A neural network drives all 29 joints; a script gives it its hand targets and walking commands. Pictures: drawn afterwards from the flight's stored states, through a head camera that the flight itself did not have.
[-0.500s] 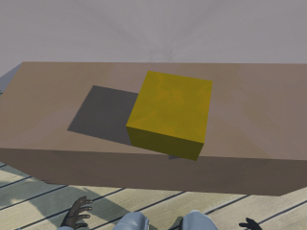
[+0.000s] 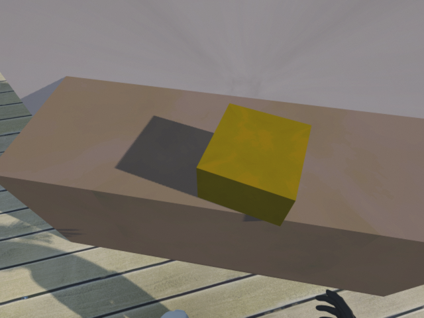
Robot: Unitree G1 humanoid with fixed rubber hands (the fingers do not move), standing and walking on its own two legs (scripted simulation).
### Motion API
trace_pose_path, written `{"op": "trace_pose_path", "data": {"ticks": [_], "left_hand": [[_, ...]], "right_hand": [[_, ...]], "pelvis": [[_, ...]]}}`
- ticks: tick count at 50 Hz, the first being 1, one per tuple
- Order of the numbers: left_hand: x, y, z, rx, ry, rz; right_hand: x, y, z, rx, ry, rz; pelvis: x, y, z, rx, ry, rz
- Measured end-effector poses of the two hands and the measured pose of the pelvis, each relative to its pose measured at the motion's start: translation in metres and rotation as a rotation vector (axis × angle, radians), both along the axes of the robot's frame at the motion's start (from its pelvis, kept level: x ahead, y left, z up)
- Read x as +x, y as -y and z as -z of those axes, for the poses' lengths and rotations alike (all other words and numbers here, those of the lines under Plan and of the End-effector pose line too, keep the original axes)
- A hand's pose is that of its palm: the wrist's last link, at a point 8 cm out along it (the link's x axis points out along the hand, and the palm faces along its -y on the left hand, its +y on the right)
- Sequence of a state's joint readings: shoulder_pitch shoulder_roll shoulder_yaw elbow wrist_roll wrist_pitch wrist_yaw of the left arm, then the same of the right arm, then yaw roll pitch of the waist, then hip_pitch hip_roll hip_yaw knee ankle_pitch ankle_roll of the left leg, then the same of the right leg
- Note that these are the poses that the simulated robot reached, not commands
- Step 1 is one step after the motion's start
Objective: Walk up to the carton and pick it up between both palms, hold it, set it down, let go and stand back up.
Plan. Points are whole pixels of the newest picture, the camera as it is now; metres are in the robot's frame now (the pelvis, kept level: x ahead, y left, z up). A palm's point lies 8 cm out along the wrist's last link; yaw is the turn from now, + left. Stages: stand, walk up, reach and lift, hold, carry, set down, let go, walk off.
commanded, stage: walk up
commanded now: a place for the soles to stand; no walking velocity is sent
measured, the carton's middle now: (253, 161) +0.51 -0.09 -0.10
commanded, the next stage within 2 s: none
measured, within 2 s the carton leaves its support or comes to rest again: neither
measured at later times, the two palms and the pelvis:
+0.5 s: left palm out of the picture +0.05 +0.23 -0.11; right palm out of the picture +0.08 -0.27 -0.10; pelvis +0.00 -0.02 +0.01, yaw +0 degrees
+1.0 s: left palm out of the picture +0.06 +0.21 -0.10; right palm out of the picture +0.12 -0.31 -0.11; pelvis +0.08 -0.05 +0.01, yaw -2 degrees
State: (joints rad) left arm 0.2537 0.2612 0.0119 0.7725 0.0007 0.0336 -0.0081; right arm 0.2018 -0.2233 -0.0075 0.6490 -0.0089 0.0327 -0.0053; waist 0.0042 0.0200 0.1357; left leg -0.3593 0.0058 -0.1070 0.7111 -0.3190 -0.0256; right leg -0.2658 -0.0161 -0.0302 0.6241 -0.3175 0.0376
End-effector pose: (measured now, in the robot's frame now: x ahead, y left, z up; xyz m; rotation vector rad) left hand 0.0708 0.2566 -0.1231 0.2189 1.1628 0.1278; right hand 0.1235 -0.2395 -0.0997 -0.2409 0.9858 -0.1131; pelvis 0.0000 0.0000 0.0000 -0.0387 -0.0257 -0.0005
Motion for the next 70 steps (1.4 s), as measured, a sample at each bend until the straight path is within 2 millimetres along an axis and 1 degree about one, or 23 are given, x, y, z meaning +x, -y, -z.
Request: {"op": "trace_pose_path", "data": {"ticks": [4,9,14,21,26,31,33,36,40,43,45,48,50,53,56,57,59,62,64,66,70], "left_hand": [[-0.002,0.005,-0.011,-0.004,0.039,-0.019],[-0.001,0.01,-0.019,-0.004,0.096,-0.026],[-0.005,0.016,-0.018,-0.01,0.101,-0.022],[-0.016,0.021,-0.014,-0.017,0.062,-0.018],[-0.021,0.022,-0.013,-0.014,0.034,-0.018],[-0.019,0.021,-0.014,-0.007,0.024,-0.013],[-0.017,0.019,-0.014,-0.001,0.028,-0.001],[-0.014,0.018,-0.012,0.012,0.018,0.007],[-0.006,0.024,-0.009,0.036,-0.003,0.038],[0.002,0.034,-0.012,0.039,0.028,0.013],[0.0,0.039,-0.016,0.044,0.019,-0.01],[-0.007,0.044,-0.02,0.053,-0.038,-0.029],[-0.014,0.046,-0.021,0.051,-0.09,-0.04],[-0.02,0.046,-0.018,0.037,-0.177,-0.053],[-0.012,0.041,-0.005,0.02,-0.229,-0.058],[-0.005,0.038,0.002,0.014,-0.233,-0.059],[0.014,0.033,0.014,0.005,-0.226,-0.055],[0.049,0.032,0.021,0.006,-0.191,-0.013],[0.071,0.032,0.02,0.011,-0.176,0.03],[0.093,0.031,0.017,0.017,-0.146,0.062],[0.128,0.033,0.008,0.04,-0.056,0.11]], "right_hand": [[-0.008,-0.001,0.002,0.036,0.005,0.005],[-0.018,0.005,0.001,0.043,0.011,0.01],[-0.028,0.015,-0.002,0.029,0.007,0.027],[-0.043,0.028,-0.002,0.007,-0.032,0.051],[-0.049,0.03,0.0,0.004,-0.063,0.059],[-0.049,0.028,0.003,0.012,-0.075,0.06],[-0.047,0.027,0.004,0.008,-0.071,0.052],[-0.049,0.03,0.005,0.007,-0.07,0.067],[-0.059,0.047,0.013,0.002,-0.103,0.11],[-0.063,0.06,0.02,-0.002,-0.181,0.12],[-0.056,0.065,0.019,-0.011,-0.219,0.107],[-0.03,0.067,0.014,-0.012,-0.207,0.08],[-0.005,0.066,0.011,-0.005,-0.171,0.061],[0.04,0.057,0.007,0.007,-0.098,0.037],[0.084,0.043,0.008,0.008,-0.027,0.012],[0.096,0.038,0.011,0.003,-0.006,0.005],[0.114,0.029,0.014,-0.002,0.008,-0.002],[0.127,0.02,0.015,0.011,0.027,0.027],[0.13,0.019,0.013,0.021,0.034,0.067],[0.127,0.021,0.011,0.022,0.034,0.091],[0.112,0.034,0.017,0.021,0.012,0.13]], "pelvis": [[-0.002,0.004,-0.003,0.023,0.007,0.001],[-0.002,0.009,-0.005,0.033,0.014,0.002],[-0.003,0.013,-0.007,0.036,0.015,0.003],[-0.004,0.017,-0.008,0.037,0.009,0.006],[-0.002,0.018,-0.008,0.036,0.002,0.008],[0.001,0.018,-0.009,0.035,0.0,0.011],[0.005,0.019,-0.008,0.039,0.002,0.016],[0.016,0.023,-0.005,0.049,-0.006,0.032],[0.03,0.038,0.0,0.052,-0.001,0.056],[0.045,0.047,0.0,0.025,-0.003,0.035],[0.055,0.049,-0.003,0.029,0.0,0.036],[0.07,0.048,-0.008,0.033,0.013,0.035],[0.079,0.046,-0.01,0.03,0.021,0.041],[0.093,0.042,-0.009,0.02,0.029,0.051],[0.109,0.037,0.0,0.011,0.037,0.056],[0.115,0.034,0.006,0.007,0.04,0.06],[0.123,0.031,0.012,0.04,0.05,0.059],[0.126,0.028,0.015,0.047,0.057,0.094],[0.127,0.027,0.013,0.045,0.057,0.112],[0.127,0.028,0.011,0.05,0.052,0.122],[0.125,0.031,0.011,0.061,0.048,0.152]]}}
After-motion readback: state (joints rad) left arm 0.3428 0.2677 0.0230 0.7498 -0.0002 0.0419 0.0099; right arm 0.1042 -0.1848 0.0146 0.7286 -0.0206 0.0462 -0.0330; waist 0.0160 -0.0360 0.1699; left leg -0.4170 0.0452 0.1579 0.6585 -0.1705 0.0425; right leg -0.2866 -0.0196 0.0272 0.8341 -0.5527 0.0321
